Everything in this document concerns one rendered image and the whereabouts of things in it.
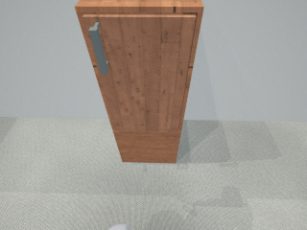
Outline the handle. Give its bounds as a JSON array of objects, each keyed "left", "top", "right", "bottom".
[{"left": 88, "top": 22, "right": 108, "bottom": 75}]

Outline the cupboard door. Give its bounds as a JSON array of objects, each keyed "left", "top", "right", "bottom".
[{"left": 83, "top": 14, "right": 197, "bottom": 132}]

